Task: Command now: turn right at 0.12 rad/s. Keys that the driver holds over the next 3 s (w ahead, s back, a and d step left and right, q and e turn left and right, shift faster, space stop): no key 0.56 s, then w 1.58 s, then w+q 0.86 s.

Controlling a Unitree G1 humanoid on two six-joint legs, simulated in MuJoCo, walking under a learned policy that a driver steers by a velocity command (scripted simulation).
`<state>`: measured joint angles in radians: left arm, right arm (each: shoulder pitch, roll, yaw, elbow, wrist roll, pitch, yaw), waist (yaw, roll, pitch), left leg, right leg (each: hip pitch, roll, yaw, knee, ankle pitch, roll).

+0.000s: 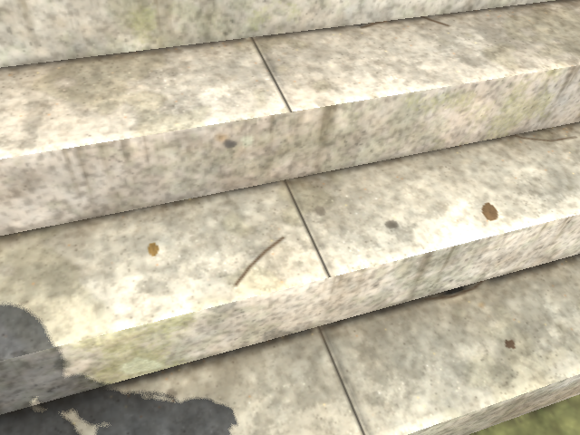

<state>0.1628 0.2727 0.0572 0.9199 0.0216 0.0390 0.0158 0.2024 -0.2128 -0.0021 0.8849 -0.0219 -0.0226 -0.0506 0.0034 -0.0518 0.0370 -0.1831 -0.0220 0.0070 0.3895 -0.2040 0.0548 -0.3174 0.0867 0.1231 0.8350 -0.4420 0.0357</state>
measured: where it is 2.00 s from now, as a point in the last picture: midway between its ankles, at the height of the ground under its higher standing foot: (290, 424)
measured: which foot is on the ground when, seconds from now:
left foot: down 0.00-1.00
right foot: up 0.00-0.10, down 0.12-0.84, up 0.86-1.00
